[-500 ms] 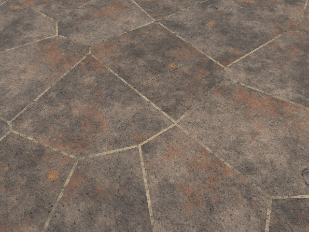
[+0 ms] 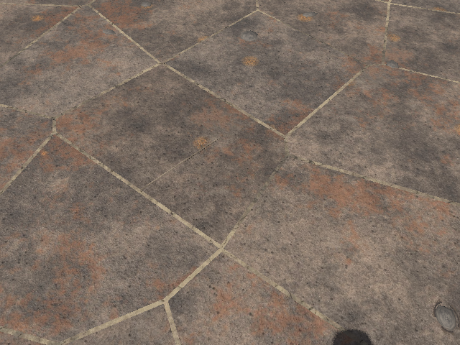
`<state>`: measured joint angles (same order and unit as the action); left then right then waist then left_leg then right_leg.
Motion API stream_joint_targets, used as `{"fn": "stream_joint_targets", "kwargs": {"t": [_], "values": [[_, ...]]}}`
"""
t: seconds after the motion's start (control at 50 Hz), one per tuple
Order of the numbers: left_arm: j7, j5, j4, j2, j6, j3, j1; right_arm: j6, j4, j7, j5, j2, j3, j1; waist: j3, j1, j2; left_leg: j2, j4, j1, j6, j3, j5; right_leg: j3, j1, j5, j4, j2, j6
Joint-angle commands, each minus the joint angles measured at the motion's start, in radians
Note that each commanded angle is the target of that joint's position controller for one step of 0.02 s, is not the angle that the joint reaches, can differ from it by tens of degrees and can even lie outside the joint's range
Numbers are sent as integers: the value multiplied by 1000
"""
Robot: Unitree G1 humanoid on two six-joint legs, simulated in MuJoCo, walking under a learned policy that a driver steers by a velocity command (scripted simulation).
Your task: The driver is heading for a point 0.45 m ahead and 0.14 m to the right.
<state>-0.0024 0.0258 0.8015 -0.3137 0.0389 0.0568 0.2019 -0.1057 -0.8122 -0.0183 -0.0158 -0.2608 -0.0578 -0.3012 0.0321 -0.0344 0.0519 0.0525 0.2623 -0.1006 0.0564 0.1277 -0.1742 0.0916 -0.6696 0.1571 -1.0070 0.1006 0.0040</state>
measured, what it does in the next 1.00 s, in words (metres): walks ahead, turning right: right foot, then left foot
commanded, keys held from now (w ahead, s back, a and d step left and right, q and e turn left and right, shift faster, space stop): w+e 0.36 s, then no key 0.64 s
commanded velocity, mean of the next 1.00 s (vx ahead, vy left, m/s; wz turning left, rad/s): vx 0.29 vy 0.00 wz -0.29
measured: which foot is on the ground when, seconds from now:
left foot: down 0.00-0.28, up 0.30-0.70, down 0.72-1.00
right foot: up 0.00-0.24, down 0.26-0.72, up 0.74-0.96, down 0.98-1.00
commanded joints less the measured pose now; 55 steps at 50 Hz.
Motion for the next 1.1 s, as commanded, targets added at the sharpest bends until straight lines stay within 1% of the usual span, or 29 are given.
{"fn": "stream_joint_targets", "kwargs": {"t": [0.02,0.1,0.16,0.2,0.24,0.26,0.28,0.3,0.32,0.34,0.36,0.4,0.46,0.54,0.62,0.7,0.72,0.74,0.76,0.78,0.8,0.84,0.86,0.92,0.96,0.98,1.0,1.02,1.1], "values": [[-11,-5,-55,-30,9,5,-1,-19,62,13,0,-140,-32,84,17,26,-108,-256,-158,-47,127,-66,257,-1,19,-189,157,17,6],[-35,-8,-115,-6,15,-7,-143,-2,25,25,14,-174,-41,19,52,-34,-82,-288,-149,49,111,-2,268,-70,15,-257,331,2,-16],[-53,-7,-162,-19,13,-3,-195,25,3,30,30,-194,-51,-7,61,-37,-89,-332,-80,183,93,19,364,-98,-32,-151,383,-13,-51],[-61,-7,-178,-44,9,11,-168,43,7,37,35,-219,-60,13,21,-1,-118,-339,28,226,69,46,645,-151,44,-44,390,-62,-87],[-57,-4,-146,-105,2,49,16,63,17,48,37,-236,-63,38,-94,110,-133,-308,305,194,34,81,883,-203,299,6,415,-145,-138],[-41,-1,-103,-170,-4,84,189,62,27,53,32,-216,-53,37,-183,193,-92,-265,558,30,-5,95,750,-142,582,-38,458,-149,-181],[-22,4,-93,-287,-10,112,245,43,76,43,-3,-96,-15,-44,-273,132,155,-121,934,-402,-72,81,21,324,947,36,486,101,-330],[-28,-1,-131,-271,5,97,238,1,92,28,7,-86,3,-29,-427,126,151,11,1124,-606,-81,-161,-441,769,1095,158,663,235,-451],[-32,-9,-128,-194,16,75,219,-25,118,13,49,-163,-18,86,-331,165,61,-53,1145,-711,-58,-236,-368,650,1046,153,706,212,-387],[-31,-7,-128,-163,24,66,172,-40,133,10,55,-161,-14,128,-211,138,16,-96,1072,-717,-40,-221,-276,507,904,87,708,171,-347],[-29,-5,-139,-135,25,57,102,-44,125,19,32,-156,-16,133,-138,90,-50,-136,979,-665,-42,-214,-211,401,755,-10,712,128,-313],[-22,-28,-175,-88,24,39,8,-18,108,24,11,-171,-28,96,-85,25,-15,-172,903,-525,-68,-202,-155,263,560,-352,732,87,-291],[-6,-29,-156,-114,27,44,16,15,99,31,1,-124,-19,61,-89,3,-18,-152,793,-460,-113,-159,-91,114,454,-683,727,48,-283],[18,-18,-126,-110,7,40,42,19,119,26,5,-82,0,166,-102,49,24,-109,488,-400,-122,-133,175,6,447,-651,707,-23,-210],[26,-24,-90,-103,-8,32,81,8,132,3,10,-100,-3,235,-104,88,34,-85,324,-366,-97,-157,280,65,533,-524,670,28,-194],[24,-21,-70,-81,-12,21,42,-7,107,-4,-13,-134,-20,158,-102,25,23,-70,162,-262,-23,-150,282,118,591,-516,501,33,-156],[24,-32,-73,-69,-8,17,65,-13,102,3,-25,-171,-27,126,-147,25,-27,-132,158,-123,10,-205,626,95,550,-447,412,-31,-113],[21,-47,-67,-38,2,7,174,-11,113,8,-42,-208,-28,113,-247,77,-156,-279,244,119,123,-345,963,77,399,-163,267,-109,-60],[21,-38,-38,-31,0,-1,224,6,98,11,-35,-125,-11,67,-350,38,-262,-401,242,228,255,-479,1021,49,310,276,98,-155,1],[18,-28,-51,-80,-17,8,165,19,81,7,-6,-72,7,48,-333,14,-259,-428,190,204,280,-557,860,51,246,545,0,-145,32],[21,-20,-59,-96,-39,16,119,31,76,3,6,-79,11,76,-276,18,-181,-406,154,138,249,-561,611,62,213,549,-42,-117,46],[29,-17,-55,-76,-85,19,78,52,89,1,6,-103,8,184,-148,48,-143,-345,66,-53,179,-490,219,32,227,470,33,-73,64],[34,-18,-49,-57,-98,16,81,62,95,4,0,-113,4,232,-114,66,-178,-303,32,-135,143,-446,88,11,279,427,141,-63,65],[34,-27,6,-17,-93,10,136,85,84,14,-3,-114,0,255,-126,82,-209,-220,23,-234,106,-323,-35,-60,478,171,389,-92,49],[27,-43,24,-17,-87,12,137,85,62,19,9,-90,8,227,-130,82,-179,-189,31,-270,55,-285,-206,-78,563,33,516,-99,14],[29,-56,7,-42,-85,13,104,82,49,18,5,-73,15,207,-103,66,-137,-168,47,-295,9,-268,-294,-18,555,26,549,-45,-13],[34,-50,0,-91,-83,23,73,81,50,16,-2,-85,10,194,-53,24,-55,-117,68,-266,-29,-218,-307,20,437,188,567,-20,-50],[33,-45,8,-68,-73,19,55,79,50,18,-8,-79,11,221,-27,27,-12,-94,113,-181,-50,-184,-229,20,328,321,596,-30,-62],[33,-42,26,-35,-25,8,31,77,12,31,2,-66,10,191,-33,14,16,-90,205,-92,-29,-170,23,16,318,165,614,-34,-21]]}}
